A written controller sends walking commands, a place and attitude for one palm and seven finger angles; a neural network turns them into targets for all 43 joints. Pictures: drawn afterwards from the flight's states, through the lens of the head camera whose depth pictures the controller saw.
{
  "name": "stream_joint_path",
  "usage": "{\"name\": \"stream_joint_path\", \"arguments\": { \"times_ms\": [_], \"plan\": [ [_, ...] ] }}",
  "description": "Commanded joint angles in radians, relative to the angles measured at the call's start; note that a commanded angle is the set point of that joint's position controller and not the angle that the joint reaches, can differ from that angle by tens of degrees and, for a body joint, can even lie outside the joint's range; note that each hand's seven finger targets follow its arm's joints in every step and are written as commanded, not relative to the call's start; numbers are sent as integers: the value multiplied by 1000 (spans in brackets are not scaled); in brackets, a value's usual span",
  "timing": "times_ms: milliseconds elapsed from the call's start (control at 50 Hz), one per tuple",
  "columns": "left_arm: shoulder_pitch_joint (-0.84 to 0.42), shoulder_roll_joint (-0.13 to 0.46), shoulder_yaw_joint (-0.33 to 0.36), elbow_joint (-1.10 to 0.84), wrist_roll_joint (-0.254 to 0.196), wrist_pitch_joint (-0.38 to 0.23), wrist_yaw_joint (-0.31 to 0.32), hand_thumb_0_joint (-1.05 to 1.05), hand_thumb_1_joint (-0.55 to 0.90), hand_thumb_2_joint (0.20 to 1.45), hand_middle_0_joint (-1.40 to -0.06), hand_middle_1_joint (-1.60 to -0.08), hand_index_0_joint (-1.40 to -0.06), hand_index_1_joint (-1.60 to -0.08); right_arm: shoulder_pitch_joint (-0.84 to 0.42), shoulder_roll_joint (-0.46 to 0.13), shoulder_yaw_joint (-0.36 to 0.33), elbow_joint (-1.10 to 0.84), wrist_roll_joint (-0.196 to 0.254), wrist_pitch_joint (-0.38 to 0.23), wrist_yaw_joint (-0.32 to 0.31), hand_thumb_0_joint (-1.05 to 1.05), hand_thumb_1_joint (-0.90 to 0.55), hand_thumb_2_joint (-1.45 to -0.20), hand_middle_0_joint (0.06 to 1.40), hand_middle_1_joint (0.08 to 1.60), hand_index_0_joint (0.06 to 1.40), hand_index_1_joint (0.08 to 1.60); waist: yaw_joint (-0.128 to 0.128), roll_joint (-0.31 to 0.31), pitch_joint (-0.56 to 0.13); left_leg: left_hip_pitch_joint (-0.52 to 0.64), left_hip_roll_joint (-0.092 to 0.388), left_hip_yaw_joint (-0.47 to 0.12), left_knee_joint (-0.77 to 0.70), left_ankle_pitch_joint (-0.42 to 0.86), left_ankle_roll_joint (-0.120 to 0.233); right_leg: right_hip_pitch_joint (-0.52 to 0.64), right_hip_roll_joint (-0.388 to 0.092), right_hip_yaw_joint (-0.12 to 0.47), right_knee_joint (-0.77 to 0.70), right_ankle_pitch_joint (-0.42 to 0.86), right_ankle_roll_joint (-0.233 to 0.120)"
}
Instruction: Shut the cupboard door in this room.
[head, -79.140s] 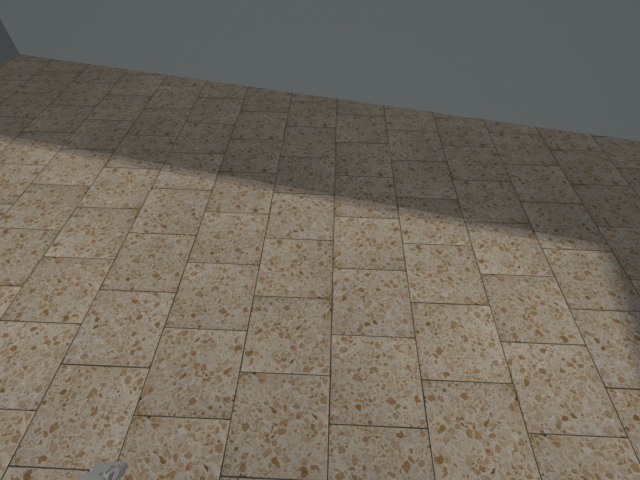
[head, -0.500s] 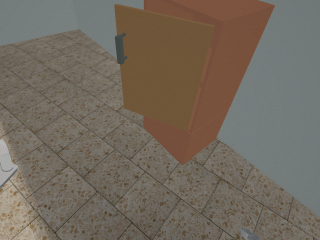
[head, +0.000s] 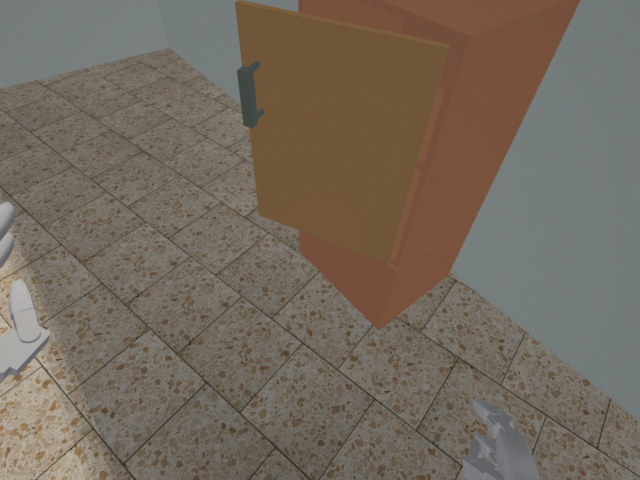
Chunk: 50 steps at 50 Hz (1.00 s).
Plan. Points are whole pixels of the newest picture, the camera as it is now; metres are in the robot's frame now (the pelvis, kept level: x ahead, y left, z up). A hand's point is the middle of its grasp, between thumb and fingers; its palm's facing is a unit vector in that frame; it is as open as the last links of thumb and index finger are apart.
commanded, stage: stop stepping back and stand still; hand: left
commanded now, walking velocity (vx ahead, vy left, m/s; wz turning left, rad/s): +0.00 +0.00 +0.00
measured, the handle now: (253, 94) +0.86 +0.20 +0.04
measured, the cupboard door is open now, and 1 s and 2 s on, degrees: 26 26 26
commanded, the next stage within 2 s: let the arm hang, fingers relaxed in 0.04 s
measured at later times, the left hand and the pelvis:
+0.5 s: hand out of the picture +0.02 +0.19 -0.18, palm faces +0.08 -0.98 -0.17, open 6.8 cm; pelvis -0.02 +0.02 +0.00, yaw +2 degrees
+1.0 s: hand out of the picture -0.07 +0.17 -0.17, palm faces +0.05 -0.99 -0.15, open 7.3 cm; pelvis -0.02 +0.03 +0.01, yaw +0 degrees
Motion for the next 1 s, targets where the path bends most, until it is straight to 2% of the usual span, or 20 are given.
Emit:
{"name": "stream_joint_path", "arguments": {
  "times_ms": [0, 40, 100, 120, 140, 180, 220, 240, 280, 300, 340, 380, 460, 520, 540, 560, 680, 720, 840, 980],
  "plan": [
    [17, 181, 140, -197, -12, -55, 19, 0, 900, 900, -200, -300, -200, -300, -40, -117, -44, -145, 8, -30, -9, 0, -900, -900, 200, 300, 200, 300, -4, 79, -163, 66, 80, -75, -37, 364, 17, 75, -105, 106, -23, 456, 25],
    [19, 198, 158, -193, -13, -51, 19, 0, 900, 900, -200, -300, -200, -300, -40, -119, -45, -145, 9, -26, -11, 0, -900, -900, 200, 300, 200, 300, -4, 71, -167, 68, 80, -71, -33, 378, 13, 77, -109, 100, -20, 483, 25],
    [9, 182, 135, -190, -14, -46, 18, 0, 900, 900, -200, -300, -200, -300, -43, -120, -42, -153, 10, -16, -14, 0, -900, -900, 200, 300, 200, 300, -5, 84, -142, 57, 84, -79, -53, 353, 16, 61, -99, 93, -26, 422, 28],
    [-90, 2, -321, 511, 44, 107, -120, 0, 900, 900, -200, -300, -200, -300, -151, -280, -68, -31, 36, -80, 78, 0, -900, -900, 200, 300, 200, 300, -24, 74, -44, 8, 84, -67, 81, 494, 19, -56, -174, 12, 79, 550, 7],
    [-107, -20, -294, 575, 58, 179, -144, 0, 900, 900, -200, -300, -200, -300, -56, -255, -97, 30, 4, -55, 80, 0, -900, -900, 200, 300, 200, 300, -18, 43, -113, 63, 91, -65, 70, 463, 11, -79, -164, 81, 37, 469, -5],
    [-163, -50, -321, 663, 63, 194, -160, 0, 900, 900, -200, -300, -200, -300, -16, -223, -67, 35, -8, -9, 73, 0, -900, -900, 200, 300, 200, 300, -5, -35, -86, -6, 103, -109, 29, 305, 38, -83, -148, 51, 40, 260, -3],
    [-219, -46, -334, 780, 64, 194, -164, 0, 900, 900, -200, -300, -200, -300, -30, -213, -47, 43, -17, 18, 69, 0, -900, -900, 200, 300, 200, 300, 3, -129, -59, -39, 92, -144, 11, 278, 53, -67, -143, 58, 34, 217, -7],
    [-240, -50, -344, 844, 65, 196, -161, 0, 900, 900, -200, -300, -200, -300, -23, -194, -41, 51, -21, 28, 68, 0, -900, -900, 200, 300, 200, 300, 0, -152, -60, -28, 81, -141, 14, 290, 45, -62, -152, 69, 31, 232, -17],
    [-273, -66, -360, 970, 60, 206, -152, 0, 900, 900, -200, -300, -200, -300, -10, -170, -27, 88, -28, 53, 63, 0, -900, -900, 200, 300, 200, 300, -3, -144, -49, -9, 59, -138, -5, 251, 41, -55, -163, 86, 5, 190, -26],
    [-279, -65, -363, 1033, 61, 207, -149, 0, 900, 900, -200, -300, -200, -300, -11, -168, -26, 114, -33, 60, 61, 0, -900, -900, 200, 300, 200, 300, 0, -114, -52, 7, 54, -135, -16, 244, 40, -49, -160, 95, -5, 176, -26],
    [-284, -54, -365, 1147, 64, 207, -144, 0, 900, 900, -200, -300, -200, -300, -3, -172, -22, 163, -38, 68, 60, 0, -900, -900, 200, 300, 200, 300, 1, -8, -43, 18, 54, -147, -62, 236, 37, -21, -140, 97, -25, 123, -17],
    [-266, -81, -367, 1258, 61, 204, -144, 0, 900, 900, -200, -300, -200, -300, 1, -144, -18, 224, -37, 71, 56, 0, -900, -900, 200, 300, 200, 300, 6, 83, -22, 8, 57, -147, -108, 143, 38, -3, -133, 99, -61, 62, -12],
    [-209, -131, -354, 1402, 64, 198, -141, 0, 900, 900, -200, -300, -200, -300, 55, -99, -26, 316, -35, 71, 43, 0, -900, -900, 200, 300, 200, 300, 11, 181, -31, 9, 63, -154, -157, 58, 43, 46, -127, 81, -103, 72, -19],
    [-197, -144, -367, 1482, 61, 190, -143, 0, 900, 900, -200, -300, -200, -300, 94, -83, -27, 371, -28, 70, 37, 0, -900, -900, 200, 300, 200, 300, 6, 136, -1, 26, 63, -147, -164, 71, 40, 37, -130, 88, -133, 95, -21],
    [-188, -141, -368, 1501, 61, 188, -141, 0, 900, 900, -200, -300, -200, -300, 108, -84, -30, 384, -24, 70, 35, 0, -900, -900, 200, 300, 200, 300, 6, 82, 13, 46, 69, -149, -162, 100, 41, 22, -129, 87, -140, 102, -22],
    [-184, -152, -372, 1524, 61, 187, -141, 0, 900, 900, -200, -300, -200, -300, 124, -77, -29, 403, -23, 70, 34, 0, -900, -900, 200, 300, 200, 300, 1, 62, 16, 55, 72, -145, -166, 98, 42, 18, -132, 84, -148, 96, -19],
    [-137, -186, -383, 1608, 60, 190, -136, 0, 900, 900, -200, -300, -200, -300, 178, -50, -29, 468, -23, 77, 29, 0, -900, -900, 200, 300, 200, 300, -4, -1, 100, 36, 68, -140, -217, -42, 45, -35, -122, 90, -168, 7, -16],
    [-120, -196, -385, 1621, 62, 192, -135, 0, 900, 900, -200, -300, -200, -300, 186, -46, -30, 481, -23, 79, 29, 0, -900, -900, 200, 300, 200, 300, -3, 4, 118, 30, 69, -142, -230, -82, 47, -55, -116, 93, -166, -12, -12],
    [-82, -211, -386, 1639, 64, 183, -128, 0, 900, 900, -200, -300, -200, -300, 204, -29, -29, 500, -19, 69, 27, 0, -900, -900, 200, 300, 200, 300, 1, -21, 85, 60, 66, -123, -215, 6, 50, -44, -119, 92, -152, 46, -9],
    [-77, -238, -386, 1644, 65, 184, -124, 0, 900, 900, -200, -300, -200, -300, 216, 7, -26, 514, -22, 70, 27, 0, -900, -900, 200, 300, 200, 300, -3, 14, 135, 45, 59, -113, -220, -11, 47, -77, -119, 96, -154, 40, -6]
  ]
}}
